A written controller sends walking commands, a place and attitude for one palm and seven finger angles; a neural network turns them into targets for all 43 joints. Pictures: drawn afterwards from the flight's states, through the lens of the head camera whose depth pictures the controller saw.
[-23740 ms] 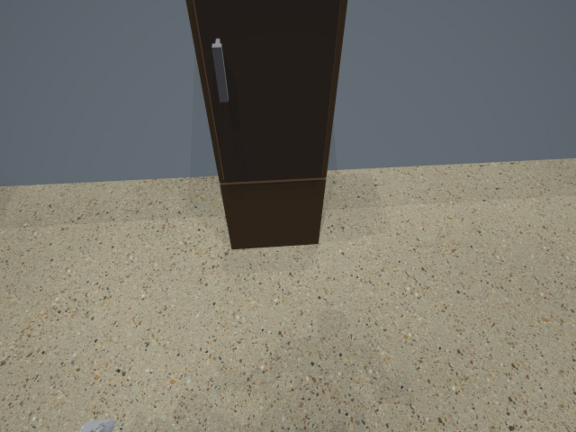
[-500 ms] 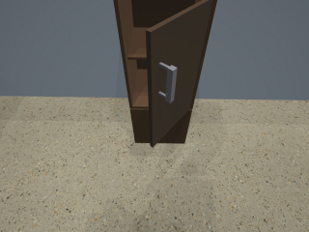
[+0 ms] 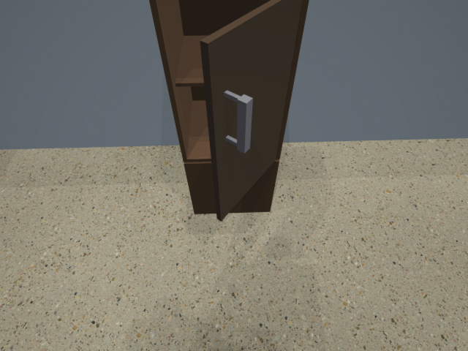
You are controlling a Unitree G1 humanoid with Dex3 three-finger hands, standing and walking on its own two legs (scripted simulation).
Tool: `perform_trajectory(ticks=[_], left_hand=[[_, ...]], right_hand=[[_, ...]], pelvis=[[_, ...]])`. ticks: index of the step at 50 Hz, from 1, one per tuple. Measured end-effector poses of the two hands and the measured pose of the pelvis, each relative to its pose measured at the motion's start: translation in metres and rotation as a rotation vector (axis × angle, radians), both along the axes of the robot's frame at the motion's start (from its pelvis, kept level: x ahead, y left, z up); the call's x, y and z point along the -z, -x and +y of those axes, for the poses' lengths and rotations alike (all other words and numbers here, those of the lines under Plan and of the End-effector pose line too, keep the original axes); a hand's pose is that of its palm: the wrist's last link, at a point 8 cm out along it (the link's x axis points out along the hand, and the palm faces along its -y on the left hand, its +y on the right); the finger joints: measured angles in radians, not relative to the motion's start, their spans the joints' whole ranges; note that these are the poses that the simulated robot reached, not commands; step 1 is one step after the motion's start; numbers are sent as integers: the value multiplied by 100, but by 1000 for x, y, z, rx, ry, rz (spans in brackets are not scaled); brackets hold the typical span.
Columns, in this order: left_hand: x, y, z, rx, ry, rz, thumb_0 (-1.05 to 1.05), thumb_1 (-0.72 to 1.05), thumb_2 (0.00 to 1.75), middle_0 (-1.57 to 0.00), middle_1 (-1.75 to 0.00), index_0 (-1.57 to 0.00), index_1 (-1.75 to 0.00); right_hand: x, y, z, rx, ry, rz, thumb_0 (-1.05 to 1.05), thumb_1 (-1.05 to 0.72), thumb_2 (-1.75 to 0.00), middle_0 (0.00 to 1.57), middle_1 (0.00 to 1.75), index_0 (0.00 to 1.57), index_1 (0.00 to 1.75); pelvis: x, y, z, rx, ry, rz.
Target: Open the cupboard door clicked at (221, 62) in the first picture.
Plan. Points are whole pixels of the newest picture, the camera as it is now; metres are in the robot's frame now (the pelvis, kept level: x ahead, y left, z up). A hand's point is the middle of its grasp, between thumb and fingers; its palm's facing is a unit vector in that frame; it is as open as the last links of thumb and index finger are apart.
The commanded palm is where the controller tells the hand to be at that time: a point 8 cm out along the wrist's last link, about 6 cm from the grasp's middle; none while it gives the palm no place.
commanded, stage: walk to a spot facing it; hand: left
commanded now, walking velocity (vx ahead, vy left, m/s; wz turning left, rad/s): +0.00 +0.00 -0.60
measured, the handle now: (236, 122) +0.56 +0.03 +0.06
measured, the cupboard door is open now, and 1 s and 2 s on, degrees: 51 51 51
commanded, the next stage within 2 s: none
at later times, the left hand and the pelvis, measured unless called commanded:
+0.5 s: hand out of the picture +0.10 +0.16 -0.16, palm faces -0.20 -0.93 -0.30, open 7.4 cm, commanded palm none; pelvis -0.01 -0.03 +0.00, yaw -16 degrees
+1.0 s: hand (196, 318) +0.21 +0.10 -0.17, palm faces -0.52 -0.81 -0.28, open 7.4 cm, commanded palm none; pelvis +0.00 -0.04 -0.02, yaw -34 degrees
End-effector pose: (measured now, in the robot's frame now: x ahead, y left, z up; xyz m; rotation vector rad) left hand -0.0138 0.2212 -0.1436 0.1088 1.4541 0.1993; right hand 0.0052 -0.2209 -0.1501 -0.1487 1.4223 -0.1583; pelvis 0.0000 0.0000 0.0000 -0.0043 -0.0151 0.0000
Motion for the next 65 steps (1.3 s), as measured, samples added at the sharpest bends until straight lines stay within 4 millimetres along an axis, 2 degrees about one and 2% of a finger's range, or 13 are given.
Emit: perform_trajectory(ticks=[4, 9, 16, 25, 30, 34, 37, 41, 46, 49, 52, 59, 65], left_hand=[[3, -14, 9, 35, -6, -2, 0, 90, 90, -20, -29, -20, -30], [1, -45, 20, 99, -38, -46, 0, 90, 90, -20, -29, -20, -30], [-12, -99, 9, 205, -105, -187, 0, 90, 90, -20, -29, -20, -30], [-23, -117, -15, 316, -100, -164, 0, 90, 90, -20, -29, -20, -30], [-17, -127, -19, 367, -64, -144, 0, 90, 90, -20, -29, -21, -30], [-6, -141, -15, 401, -34, -134, 0, 90, 90, -20, -30, -21, -30], [5, -159, -13, 437, -14, -141, 0, 90, 90, -20, -30, -21, -30], [1, -186, -22, 489, -1, -174, 0, 90, 90, -20, -29, -20, -30], [-9, -220, -53, 602, 3, -220, 0, 91, 90, -20, -29, -20, -30], [-6, -237, -74, 679, -15, -271, 0, 90, 90, -20, -29, -20, -30], [-9, -243, -89, 727, -34, -273, 0, 90, 90, -20, -29, -20, -30], [-10, -251, -113, 820, -9, -226, 0, 90, 90, -20, -29, -20, -30], [5, -272, -132, 877, 57, -221, 0, 90, 90, -20, -29, -21, -30]], right_hand=[[-1, 0, -6, 44, 25, -27, 0, -92, -90, 20, 30, 20, 30], [2, 4, -16, 79, 43, -67, 0, -91, -90, 20, 30, 20, 30], [17, 11, -47, 128, 25, -94, 0, -91, -90, 20, 30, 20, 30], [-8, -15, -77, 226, 65, -210, 0, -91, -90, 19, 30, 19, 30], [-21, -30, -77, 264, 91, -277, 0, -91, -90, 19, 30, 19, 30], [-27, -32, -69, 293, 124, -312, 0, -91, -90, 19, 30, 19, 30], [-24, -20, -62, 300, 155, -305, 0, -91, -90, 20, 30, 20, 30], [-25, 14, -50, 320, 144, -219, 0, -91, -90, 20, 30, 20, 30], [-14, 65, -46, 424, 112, -134, 0, -91, -90, 20, 30, 20, 30], [3, 96, -52, 506, 97, -102, 0, -91, -90, 20, 30, 20, 30], [7, 116, -58, 576, 104, -63, 0, -91, -90, 20, 30, 20, 30], [-15, 118, -61, 674, 148, -117, 1, -91, -90, 19, 30, 19, 30], [-18, 116, -42, 716, 190, -163, 0, -91, -90, 19, 30, 19, 30]], pelvis=[[3, 1, 2, 39, -3, 8], [7, 5, -1, 96, -22, 18], [15, 10, -23, 160, -28, 21], [0, 9, -31, 271, -45, 27], [-2, 4, -25, 337, -46, 39], [2, -3, -15, 385, -33, 52], [10, -6, -9, 414, -14, 58], [5, -5, -12, 454, -8, 51], [5, -4, -22, 527, 7, 46], [18, -3, -35, 571, -19, 41], [18, -2, -37, 607, -9, 35], [5, -8, -36, 706, -40, 36], [13, -21, -31, 780, -13, 48]])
